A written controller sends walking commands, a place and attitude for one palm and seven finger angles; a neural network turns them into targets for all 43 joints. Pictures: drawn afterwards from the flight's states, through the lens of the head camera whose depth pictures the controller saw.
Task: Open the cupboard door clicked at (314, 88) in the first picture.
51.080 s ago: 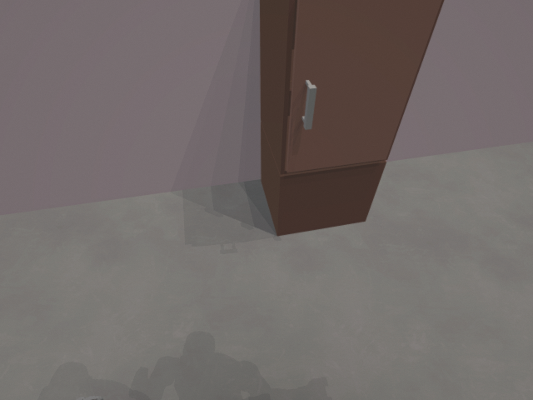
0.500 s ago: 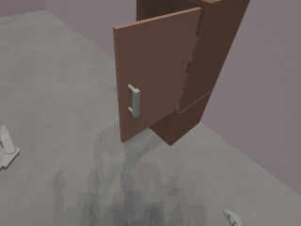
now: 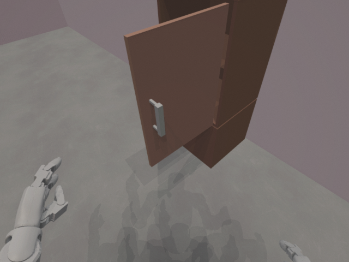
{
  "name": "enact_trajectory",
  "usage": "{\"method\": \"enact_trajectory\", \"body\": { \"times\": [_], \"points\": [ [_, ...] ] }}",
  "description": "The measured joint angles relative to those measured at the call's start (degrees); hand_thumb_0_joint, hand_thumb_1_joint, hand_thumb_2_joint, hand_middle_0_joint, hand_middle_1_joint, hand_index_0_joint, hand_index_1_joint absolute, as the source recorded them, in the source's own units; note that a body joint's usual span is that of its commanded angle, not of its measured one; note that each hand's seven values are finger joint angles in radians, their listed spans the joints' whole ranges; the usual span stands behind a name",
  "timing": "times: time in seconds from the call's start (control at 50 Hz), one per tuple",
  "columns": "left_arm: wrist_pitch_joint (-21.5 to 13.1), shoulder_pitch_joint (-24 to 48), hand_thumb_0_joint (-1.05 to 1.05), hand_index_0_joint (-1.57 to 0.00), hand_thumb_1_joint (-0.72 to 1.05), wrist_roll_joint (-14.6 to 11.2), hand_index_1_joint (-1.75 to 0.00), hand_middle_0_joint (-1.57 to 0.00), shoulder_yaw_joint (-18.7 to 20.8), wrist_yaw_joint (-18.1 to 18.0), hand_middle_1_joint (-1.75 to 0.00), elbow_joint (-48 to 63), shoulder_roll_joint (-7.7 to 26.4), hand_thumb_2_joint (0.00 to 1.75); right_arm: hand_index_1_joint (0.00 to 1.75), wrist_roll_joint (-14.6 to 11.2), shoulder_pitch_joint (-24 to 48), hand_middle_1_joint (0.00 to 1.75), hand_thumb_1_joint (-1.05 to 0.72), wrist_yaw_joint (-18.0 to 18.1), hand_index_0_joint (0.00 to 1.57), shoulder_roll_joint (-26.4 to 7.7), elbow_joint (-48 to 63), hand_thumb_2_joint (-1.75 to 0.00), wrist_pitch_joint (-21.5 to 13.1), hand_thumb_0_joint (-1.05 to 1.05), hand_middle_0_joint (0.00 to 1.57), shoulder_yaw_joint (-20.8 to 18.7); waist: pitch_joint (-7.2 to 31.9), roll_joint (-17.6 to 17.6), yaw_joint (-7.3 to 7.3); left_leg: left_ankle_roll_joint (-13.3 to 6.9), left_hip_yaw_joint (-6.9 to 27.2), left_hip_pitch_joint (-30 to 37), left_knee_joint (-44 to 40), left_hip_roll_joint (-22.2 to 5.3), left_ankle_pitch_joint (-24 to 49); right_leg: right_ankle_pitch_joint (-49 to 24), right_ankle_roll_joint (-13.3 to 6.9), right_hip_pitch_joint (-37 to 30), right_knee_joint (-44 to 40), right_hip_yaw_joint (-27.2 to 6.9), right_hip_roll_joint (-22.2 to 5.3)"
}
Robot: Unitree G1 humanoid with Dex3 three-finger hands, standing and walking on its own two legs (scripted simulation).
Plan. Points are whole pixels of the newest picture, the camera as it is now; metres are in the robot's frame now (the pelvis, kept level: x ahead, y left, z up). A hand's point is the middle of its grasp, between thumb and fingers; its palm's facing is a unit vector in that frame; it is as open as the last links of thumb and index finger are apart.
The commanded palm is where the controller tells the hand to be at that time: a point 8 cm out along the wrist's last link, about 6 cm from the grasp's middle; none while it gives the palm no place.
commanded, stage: let the arm hang, fingers relaxed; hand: left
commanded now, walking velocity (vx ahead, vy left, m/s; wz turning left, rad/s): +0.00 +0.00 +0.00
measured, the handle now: (156, 117) +0.60 +0.11 -0.04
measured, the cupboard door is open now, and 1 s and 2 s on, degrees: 88 88 88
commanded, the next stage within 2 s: look to check the result in 1.00 s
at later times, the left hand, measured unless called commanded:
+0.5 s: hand out of the picture -0.05 +0.19 -0.15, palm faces +0.03 -0.97 -0.24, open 7.3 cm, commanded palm none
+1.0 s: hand out of the picture +0.01 +0.18 -0.16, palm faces +0.03 -0.98 -0.20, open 7.3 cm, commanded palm none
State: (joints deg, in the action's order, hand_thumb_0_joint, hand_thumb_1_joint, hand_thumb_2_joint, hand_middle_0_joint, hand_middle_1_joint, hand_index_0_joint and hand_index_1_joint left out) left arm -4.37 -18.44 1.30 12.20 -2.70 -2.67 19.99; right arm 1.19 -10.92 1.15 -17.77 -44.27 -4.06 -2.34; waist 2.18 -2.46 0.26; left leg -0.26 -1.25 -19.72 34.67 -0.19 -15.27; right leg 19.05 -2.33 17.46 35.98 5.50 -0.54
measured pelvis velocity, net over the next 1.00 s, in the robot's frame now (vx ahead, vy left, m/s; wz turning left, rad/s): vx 0.00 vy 0.00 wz -0.01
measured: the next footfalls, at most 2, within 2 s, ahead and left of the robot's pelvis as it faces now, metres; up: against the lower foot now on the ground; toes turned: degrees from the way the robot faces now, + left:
none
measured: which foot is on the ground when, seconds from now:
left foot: down 0.00-1.00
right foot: down 0.00-1.00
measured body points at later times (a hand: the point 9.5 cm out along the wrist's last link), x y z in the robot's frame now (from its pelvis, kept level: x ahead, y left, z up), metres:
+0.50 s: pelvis -0.01 +0.00 +0.02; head +0.01 -0.01 +0.46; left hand -0.05 +0.24 -0.14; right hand -0.04 -0.22 -0.15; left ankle +0.03 +0.12 -0.73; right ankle +0.00 -0.09 -0.73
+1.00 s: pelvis +0.00 +0.00 +0.02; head +0.00 +0.00 +0.47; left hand +0.01 +0.23 -0.14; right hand -0.02 -0.20 -0.15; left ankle +0.03 +0.12 -0.73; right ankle +0.00 -0.09 -0.73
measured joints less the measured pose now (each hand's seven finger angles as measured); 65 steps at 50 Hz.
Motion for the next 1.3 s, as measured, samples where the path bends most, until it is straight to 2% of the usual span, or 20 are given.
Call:
{"method": "enact_trajectory", "body": {
  "times": [0.06, 0.12, 0.16, 0.2, 0.28, 0.38, 0.54, 0.78, 0.9, 1.3],
  "points": [
    [4.9, 4.4, 0.01, -0.20, 0.91, 0.5, -0.30, -0.19, -6.0, 1.8, -0.30, -21.2, -3.5, 0.90, 0.30, 0.3, 2.1, 0.30, -0.90, -0.6, 0.20, 0.7, -2.7, -0.90, 2.4, 0.01, 0.20, 0.7, -0.7, -0.1, -0.83, 0.2, 0.1, 0.5, -0.4, 0.3, 0.4, -0.2, -0.4, -0.4, 0.0, 0.1, -0.2],
    [6.8, 5.3, 0.01, -0.20, 0.91, 0.1, -0.29, -0.19, -10.7, 2.6, -0.30, -36.6, -6.8, 0.90, 0.30, 0.5, 2.6, 0.30, -0.91, -0.9, 0.20, 3.0, -4.8, -0.90, 3.9, 0.01, 0.20, 1.8, -2.7, 2.0, -1.91, 0.5, 0.1, 2.5, -2.0, 0.3, 1.2, -0.6, -0.6, -2.0, -0.9, 0.1, -0.2],
    [7.4, 4.9, 0.01, -0.20, 0.91, -0.2, -0.29, -0.19, -12.8, 2.7, -0.30, -44.1, -9.3, 0.90, 0.30, 0.6, 2.2, 0.30, -0.91, -0.8, 0.20, 4.4, -6.8, -0.90, 4.6, 0.01, 0.20, 2.4, -3.9, 3.2, -2.04, 0.6, 0.1, 3.8, -3.6, 0.0, 2.0, -1.5, -0.6, -3.3, -2.7, 0.1, 0.1],
    [6.7, 4.5, 0.00, -0.21, 0.97, -1.2, -0.30, -0.20, -11.4, 1.2, -0.30, -48.8, -10.5, 0.90, 0.30, 0.4, 1.2, 0.30, -0.91, -0.5, 0.20, 6.0, -9.3, -0.90, 5.0, 0.01, 0.20, 2.9, -4.9, 4.0, -1.53, 0.8, 0.6, 4.5, -5.2, -0.5, 2.9, -2.9, -0.7, -4.6, -5.2, 0.6, 0.8],
    [5.6, 3.5, -0.02, -0.21, 1.01, -0.9, -0.30, -0.21, -11.2, 1.4, -0.30, -54.8, -9.0, 0.90, 0.30, 0.4, -1.0, 0.30, -0.90, -0.2, 0.20, 8.1, -14.4, -0.90, 6.1, 0.00, 0.20, 3.0, -5.9, 3.7, -0.06, 1.1, 1.4, 5.3, -7.8, -1.2, 4.6, -5.5, -1.1, -6.4, -9.8, 1.4, 1.7],
    [5.3, 1.1, -0.01, -0.21, 0.97, -1.0, -0.30, -0.20, -11.5, 1.5, -0.30, -60.8, -8.7, 0.90, 0.30, 0.2, -3.7, 0.30, -0.92, 0.3, 0.20, 8.4, -18.7, -0.90, 6.4, 0.01, 0.20, 2.2, -6.4, 2.0, 0.05, 0.9, 1.2, 6.2, -9.7, -1.1, 5.6, -6.7, -0.9, -7.5, -12.1, 1.1, 1.8],
    [5.1, -0.1, 0.01, -0.20, 0.93, -1.2, -0.30, -0.20, -11.6, 1.1, -0.30, -64.4, -9.7, 0.90, 0.30, 0.1, -6.6, 0.30, -0.91, 0.7, 0.20, 9.2, -21.8, -0.90, 6.0, 0.00, 0.20, 2.1, -6.3, 0.9, -0.49, 0.5, 0.3, 7.3, -10.7, -0.9, 5.9, -6.9, -0.5, -7.9, -12.4, 0.3, 1.5],
    [4.3, 3.6, 0.01, -0.20, 0.92, -1.0, -0.30, -0.20, -11.8, 0.8, -0.30, -62.9, -12.5, 0.90, 0.30, 0.3, -6.9, 0.30, -0.91, 0.8, 0.19, 11.4, -22.1, -0.90, 5.2, 0.00, 0.20, 2.2, -4.3, 1.9, -1.07, 0.2, -0.3, 7.7, -10.8, -0.4, 5.6, -6.3, -0.2, -7.6, -11.3, -0.3, 0.9],
    [4.0, 3.7, 0.02, -0.20, 0.93, -1.1, -0.30, -0.20, -11.5, 0.7, -0.30, -62.7, -11.9, 0.90, 0.30, 0.2, -6.3, 0.30, -0.91, 0.8, 0.19, 12.0, -21.5, -0.90, 4.8, 0.00, 0.20, 2.1, -4.0, 2.0, -1.19, 0.1, -0.4, 7.9, -10.8, -0.3, 5.5, -6.2, 0.0, -7.8, -11.3, -0.4, 0.9],
    [3.8, 3.3, 0.01, -0.20, 0.91, -1.0, -0.30, -0.20, -11.4, 1.2, -0.30, -63.5, -10.5, 0.90, 0.30, 0.1, -3.6, 0.30, -0.91, 0.7, 0.20, 8.6, -21.6, -0.90, 4.7, 0.00, 0.20, 1.5, -5.7, 2.0, -0.68, -0.2, -0.7, 8.9, -12.0, 0.0, 5.6, -6.5, 0.4, -8.9, -12.8, -0.7, 0.6]
  ]
}}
